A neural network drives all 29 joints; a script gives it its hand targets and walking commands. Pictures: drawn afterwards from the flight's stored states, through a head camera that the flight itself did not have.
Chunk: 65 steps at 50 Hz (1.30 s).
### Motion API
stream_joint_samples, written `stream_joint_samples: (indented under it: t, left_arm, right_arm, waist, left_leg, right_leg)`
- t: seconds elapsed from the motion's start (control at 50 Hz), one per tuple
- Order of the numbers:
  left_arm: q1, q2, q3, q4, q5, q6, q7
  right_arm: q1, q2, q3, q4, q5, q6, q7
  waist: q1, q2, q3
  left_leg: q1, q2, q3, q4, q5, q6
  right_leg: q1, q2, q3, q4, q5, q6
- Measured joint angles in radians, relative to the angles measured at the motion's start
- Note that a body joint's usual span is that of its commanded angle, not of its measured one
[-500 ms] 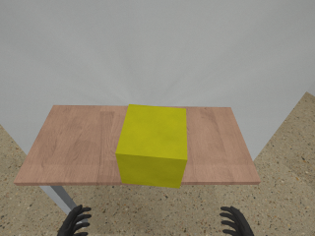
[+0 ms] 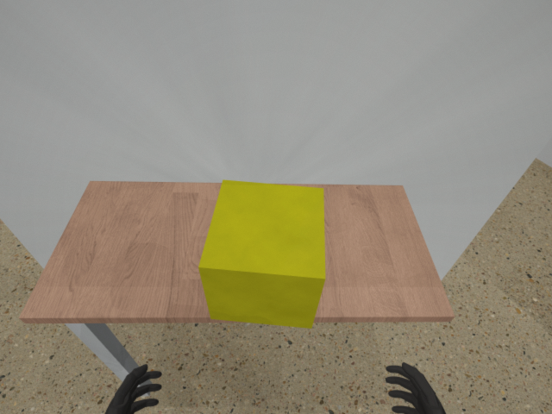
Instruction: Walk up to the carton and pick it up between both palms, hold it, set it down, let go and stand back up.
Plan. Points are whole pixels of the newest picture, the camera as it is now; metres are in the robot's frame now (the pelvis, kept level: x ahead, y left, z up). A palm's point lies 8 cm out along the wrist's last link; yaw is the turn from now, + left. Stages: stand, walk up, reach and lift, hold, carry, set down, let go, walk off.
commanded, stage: let go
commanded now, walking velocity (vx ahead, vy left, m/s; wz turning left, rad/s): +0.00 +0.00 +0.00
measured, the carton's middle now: (267, 253) +0.41 +0.02 -0.04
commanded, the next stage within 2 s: stand in 0.40 s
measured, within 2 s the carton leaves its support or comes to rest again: neither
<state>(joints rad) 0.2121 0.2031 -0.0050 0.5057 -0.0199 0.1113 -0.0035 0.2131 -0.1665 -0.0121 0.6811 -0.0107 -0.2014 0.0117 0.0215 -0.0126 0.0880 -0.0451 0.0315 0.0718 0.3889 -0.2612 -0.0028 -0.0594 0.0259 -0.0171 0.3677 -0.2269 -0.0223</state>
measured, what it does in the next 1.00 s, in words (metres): stands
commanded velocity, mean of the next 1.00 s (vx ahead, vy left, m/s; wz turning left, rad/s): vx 0.00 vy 0.00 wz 0.00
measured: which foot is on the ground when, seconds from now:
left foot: down 0.00-1.00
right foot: down 0.00-1.00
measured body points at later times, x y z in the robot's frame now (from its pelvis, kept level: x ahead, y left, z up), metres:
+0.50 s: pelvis +0.00 +0.01 +0.00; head +0.00 +0.01 +0.45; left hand +0.15 +0.25 -0.10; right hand +0.14 -0.24 -0.11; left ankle -0.03 +0.11 -0.74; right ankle -0.01 -0.10 -0.74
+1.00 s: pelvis -0.01 +0.01 +0.00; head -0.01 +0.02 +0.45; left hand +0.06 +0.31 -0.13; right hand +0.08 -0.28 -0.13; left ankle -0.03 +0.11 -0.74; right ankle -0.01 -0.10 -0.74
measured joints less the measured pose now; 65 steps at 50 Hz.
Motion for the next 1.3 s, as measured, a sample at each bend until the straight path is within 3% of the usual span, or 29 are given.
stream_joint_samples:
  t: [0.4,0.54,0.8,1.3]
  left_arm:
    - [-0.005,-0.009,-0.009,0.011,0.005,0.013,0.013]
    - [-0.017,0.06,0.028,0.172,0.042,-0.085,0.012]
    - [-0.015,0.142,0.033,0.419,0.038,-0.118,0.005]
    - [-0.057,0.13,0.002,0.554,0.038,-0.127,0.01]
  right_arm:
    - [-0.013,-0.02,-0.016,0.047,-0.011,-0.003,0.014]
    - [-0.022,-0.105,-0.005,0.137,-0.023,0.14,-0.01]
    - [-0.018,-0.192,0.001,0.316,-0.015,0.183,-0.009]
    - [-0.092,-0.184,0.025,0.427,-0.007,0.182,-0.014]
  waist:
    - [0.005,0.008,0.001]
    - [-0.006,-0.004,-0.063]
    - [-0.015,0.002,-0.067]
    - [-0.007,0.001,-0.052]
  left_leg:
    - [-0.013,-0.004,0.009,0.023,-0.009,0.008]
    - [-0.085,-0.025,0.0,0.067,-0.023,0.015]
    - [-0.072,-0.039,-0.013,0.024,0.003,0.023]
    - [-0.036,-0.057,-0.02,-0.06,0.064,0.037]
  right_leg:
    - [-0.016,-0.004,0.009,0.024,-0.006,0.006]
    - [-0.103,-0.028,0.0,0.11,-0.049,0.012]
    - [-0.084,-0.04,-0.012,0.068,-0.027,0.019]
    - [-0.044,-0.056,-0.02,-0.013,0.029,0.033]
